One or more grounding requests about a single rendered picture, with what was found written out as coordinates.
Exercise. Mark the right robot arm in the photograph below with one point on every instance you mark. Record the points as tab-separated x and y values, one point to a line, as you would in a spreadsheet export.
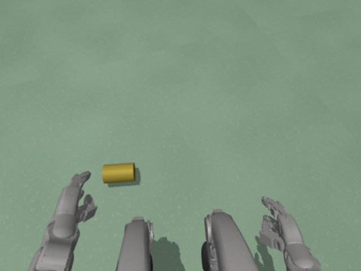
299	257

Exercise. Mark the left robot arm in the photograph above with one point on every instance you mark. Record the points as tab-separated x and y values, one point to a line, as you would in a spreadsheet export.
58	244

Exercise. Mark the can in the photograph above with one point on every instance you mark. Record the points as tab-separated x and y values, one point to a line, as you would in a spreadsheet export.
112	173

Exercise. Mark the left robot hand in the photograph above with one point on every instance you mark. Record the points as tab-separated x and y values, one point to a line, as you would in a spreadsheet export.
70	196

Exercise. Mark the right robot hand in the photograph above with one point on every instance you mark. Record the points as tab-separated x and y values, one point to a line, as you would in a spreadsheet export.
284	231

